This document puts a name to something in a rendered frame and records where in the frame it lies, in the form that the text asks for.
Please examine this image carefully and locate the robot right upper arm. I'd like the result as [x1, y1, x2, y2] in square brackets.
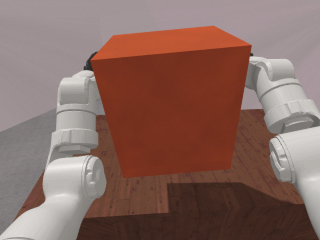
[269, 126, 320, 240]

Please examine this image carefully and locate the right robot forearm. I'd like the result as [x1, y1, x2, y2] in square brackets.
[245, 56, 320, 134]

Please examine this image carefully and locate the carton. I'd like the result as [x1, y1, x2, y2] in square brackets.
[90, 25, 252, 178]

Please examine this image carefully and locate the robot left upper arm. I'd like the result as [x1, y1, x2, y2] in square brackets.
[0, 155, 107, 240]

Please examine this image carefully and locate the pedestal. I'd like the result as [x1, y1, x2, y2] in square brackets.
[12, 109, 319, 240]

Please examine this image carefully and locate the left robot forearm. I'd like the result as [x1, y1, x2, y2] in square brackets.
[42, 70, 101, 197]

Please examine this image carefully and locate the left robot hand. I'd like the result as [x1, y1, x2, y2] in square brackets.
[83, 51, 98, 72]

